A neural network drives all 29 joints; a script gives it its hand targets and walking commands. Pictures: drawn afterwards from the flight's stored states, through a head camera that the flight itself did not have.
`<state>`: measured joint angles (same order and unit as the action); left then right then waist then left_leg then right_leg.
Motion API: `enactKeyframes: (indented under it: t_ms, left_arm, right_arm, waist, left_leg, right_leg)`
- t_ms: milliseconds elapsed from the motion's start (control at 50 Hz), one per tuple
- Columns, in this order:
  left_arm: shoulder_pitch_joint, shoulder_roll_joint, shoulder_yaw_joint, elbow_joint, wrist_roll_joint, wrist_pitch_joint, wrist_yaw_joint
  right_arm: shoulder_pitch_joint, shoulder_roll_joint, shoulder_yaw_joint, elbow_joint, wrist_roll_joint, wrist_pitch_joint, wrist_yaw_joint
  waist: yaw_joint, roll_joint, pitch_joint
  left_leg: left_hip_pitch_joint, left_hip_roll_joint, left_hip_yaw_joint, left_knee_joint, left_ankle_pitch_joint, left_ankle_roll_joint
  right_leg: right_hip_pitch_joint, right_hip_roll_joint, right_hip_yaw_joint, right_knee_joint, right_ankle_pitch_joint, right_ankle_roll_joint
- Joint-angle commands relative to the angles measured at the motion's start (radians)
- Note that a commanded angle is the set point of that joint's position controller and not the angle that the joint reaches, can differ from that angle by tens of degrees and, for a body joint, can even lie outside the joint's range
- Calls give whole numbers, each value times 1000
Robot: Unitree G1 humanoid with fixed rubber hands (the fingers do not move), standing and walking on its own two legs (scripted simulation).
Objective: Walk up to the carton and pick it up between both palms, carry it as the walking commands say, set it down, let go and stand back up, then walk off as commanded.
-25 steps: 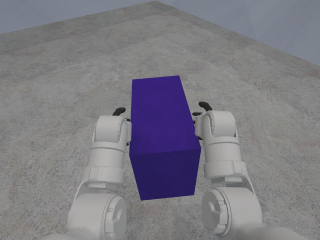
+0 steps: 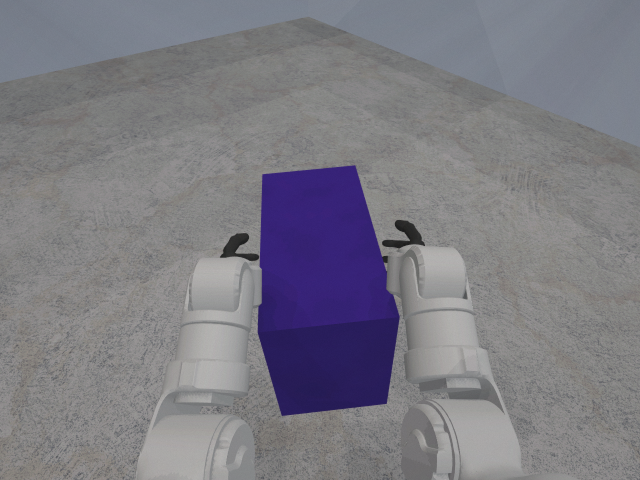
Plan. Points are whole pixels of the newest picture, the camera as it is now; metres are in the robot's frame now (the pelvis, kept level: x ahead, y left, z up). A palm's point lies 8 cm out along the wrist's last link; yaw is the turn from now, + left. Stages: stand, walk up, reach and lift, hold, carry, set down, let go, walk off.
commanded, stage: carry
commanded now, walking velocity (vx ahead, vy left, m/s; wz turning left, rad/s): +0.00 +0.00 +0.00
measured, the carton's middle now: (320, 282) +0.40 +0.00 +0.01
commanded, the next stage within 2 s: hold in 0.80 s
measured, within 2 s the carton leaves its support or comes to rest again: neither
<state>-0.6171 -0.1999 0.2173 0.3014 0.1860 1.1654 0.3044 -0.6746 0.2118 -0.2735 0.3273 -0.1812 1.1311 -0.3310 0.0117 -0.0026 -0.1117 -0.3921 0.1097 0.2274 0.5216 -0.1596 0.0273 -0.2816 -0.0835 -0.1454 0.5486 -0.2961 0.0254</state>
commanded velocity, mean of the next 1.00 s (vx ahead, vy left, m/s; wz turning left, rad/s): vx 0.00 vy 0.00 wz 0.00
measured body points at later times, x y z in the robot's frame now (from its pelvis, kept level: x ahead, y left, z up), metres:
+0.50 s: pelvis +0.00 +0.00 +0.00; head -0.02 +0.01 +0.45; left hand +0.33 +0.12 +0.08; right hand +0.34 -0.11 +0.10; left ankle +0.07 +0.11 -0.73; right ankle -0.01 -0.13 -0.73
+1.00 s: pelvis -0.01 +0.00 +0.01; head -0.04 +0.02 +0.46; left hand +0.29 +0.14 +0.04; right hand +0.31 -0.11 +0.04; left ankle +0.07 +0.12 -0.73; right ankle -0.01 -0.14 -0.73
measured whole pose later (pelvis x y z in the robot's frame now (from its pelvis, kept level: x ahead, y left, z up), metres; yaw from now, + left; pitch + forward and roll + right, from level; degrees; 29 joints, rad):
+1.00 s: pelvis -0.01 +0.00 +0.01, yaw +0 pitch -4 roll +0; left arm -0.32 -0.17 0.11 0.30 0.26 0.81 0.09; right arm -0.33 0.17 -0.17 0.40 -0.26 0.72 -0.05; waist 0.06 -0.05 -0.01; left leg -0.19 0.03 0.09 0.34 -0.07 0.01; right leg -0.09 -0.02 0.06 0.39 -0.22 0.02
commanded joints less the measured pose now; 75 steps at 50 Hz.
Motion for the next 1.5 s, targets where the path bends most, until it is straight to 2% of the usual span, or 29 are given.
enactKeyframes:
  t_ms: [0, 780, 800, 820, 840, 860, 880, 900, 920, 940, 960, 1020, 1060, 1120, 1180, 1200, 1260, 1320, 1420, 1480]
  left_arm:
    - [-736, -1036, -462, -109, -428, -62, -369]
    - [-581, -1020, -545, -199, -420, -90, -371]
    - [-112, -947, -318, 229, -199, -178, -412]
    - [-46, -920, -317, 120, -135, -327, -434]
    - [-80, -960, -365, 58, -111, -427, -462]
    - [-145, -998, -420, -24, -121, -485, -480]
    - [-218, -1055, -481, -100, -150, -509, -480]
    - [-329, -1093, -569, -195, -191, -520, -483]
    - [-368, -1110, -612, -236, -223, -513, -478]
    - [-392, -1120, -636, -262, -246, -504, -469]
    - [-399, -1113, -640, -258, -247, -490, -459]
    - [-394, -1066, -567, -116, -204, -456, -457]
    - [-372, -1067, -509, 6, -182, -449, -472]
    - [-322, -1090, -408, 165, -142, -451, -485]
    - [-310, -1113, -349, 235, -121, -452, -485]
    - [-331, -1076, -344, 291, -120, -454, -482]
    - [-346, -1052, -278, 342, -84, -461, -473]
    - [-348, -1035, -268, 332, -71, -483, -461]
    - [-315, -1060, -348, 245, -93, -543, -458]
    - [-306, -1065, -398, 211, -105, -582, -458]
  right_arm:
    - [-636, 1042, 435, -30, 424, -35, 402]
    - [-466, 1029, 540, -129, 408, -67, 405]
    - [60, 896, 220, 357, 125, -171, 452]
    - [85, 936, 258, 285, 75, -314, 485]
    - [47, 972, 298, 232, 41, -415, 507]
    - [-13, 1022, 356, 142, 50, -474, 525]
    - [-120, 1043, 432, 28, 98, -507, 533]
    - [-229, 1062, 541, -61, 157, -519, 536]
    - [-294, 1060, 602, -119, 198, -522, 538]
    - [-320, 1043, 622, -137, 220, -521, 537]
    - [-323, 1020, 614, -125, 223, -521, 534]
    - [-301, 957, 504, -2, 172, -523, 526]
    - [-325, 953, 453, 70, 157, -533, 532]
    - [-413, 975, 428, 132, 147, -545, 544]
    - [-462, 983, 396, 167, 134, -551, 547]
    - [-532, 995, 380, 176, 134, -547, 539]
    - [-519, 969, 306, 265, 88, -539, 535]
    - [-489, 954, 292, 301, 73, -548, 528]
    - [-468, 1007, 403, 210, 126, -595, 509]
    - [-444, 1043, 456, 181, 142, -625, 496]
  waist:
    - [-1, 9, -383]
    - [-5, 16, -365]
    - [6, -1, -287]
    - [-2, -48, -145]
    - [38, -28, -133]
    - [41, -38, -211]
    - [39, -3, -343]
    - [60, 3, -422]
    - [62, -1, -445]
    - [56, -4, -422]
    - [47, -4, -374]
    - [10, -9, -185]
    - [12, 10, -151]
    - [58, 9, -130]
    - [82, -3, -100]
    - [55, 6, -39]
    - [55, 14, 31]
    - [53, 23, 21]
    - [80, 24, -119]
    - [83, 13, -189]
  left_leg:
    - [209, 118, -126, -62, 156, -8]
    - [183, 115, -128, -72, 121, -11]
    - [486, -139, -236, -168, 324, 7]
    - [478, -150, -251, -153, 418, 36]
    - [453, -167, -243, -143, 461, 18]
    - [484, -171, -243, -132, 525, 6]
    - [594, -171, -257, -134, 549, -10]
    - [612, -195, -238, -126, 484, -36]
    - [667, -203, -238, -122, 442, -40]
    - [709, -202, -246, -130, 377, -39]
    - [724, -196, -257, -144, 266, -37]
    - [679, -166, -305, -168, -153, -26]
    - [640, -154, -329, -176, -260, -20]
    - [586, -153, -347, -194, -245, -18]
    - [591, -159, -351, -199, -167, -24]
    - [572, -154, -310, -172, -187, -23]
    - [542, -161, -316, -174, -226, -29]
    - [526, -165, -304, -173, -153, -32]
    - [529, -180, -272, -135, 51, -20]
    - [518, -189, -264, -101, 141, -8]
  right_leg:
    - [67, -106, 93, -86, 146, -16]
    - [57, -94, 94, -83, 138, -6]
    - [103, 146, 207, -227, 351, -42]
    - [98, 156, 264, -229, 387, -46]
    - [112, 156, 281, -232, 442, -68]
    - [124, 159, 272, -225, 497, -62]
    - [135, 170, 257, -225, 500, -50]
    - [142, 179, 250, -232, 426, -55]
    - [85, 182, 250, -233, 369, -61]
    - [27, 185, 251, -240, 295, -71]
    - [-22, 183, 247, -245, 198, -84]
    - [-151, 155, 258, -246, -111, -119]
    - [-141, 150, 263, -218, -167, -128]
    - [-96, 154, 276, -192, -151, -126]
    - [-106, 148, 286, -200, -120, -129]
    - [-67, 153, 246, -201, -139, -105]
    - [-96, 153, 244, -205, -163, -105]
    - [-64, 159, 246, -206, -101, -101]
    - [-7, 172, 252, -186, 23, -88]
    - [0, 175, 260, -167, 92, -79]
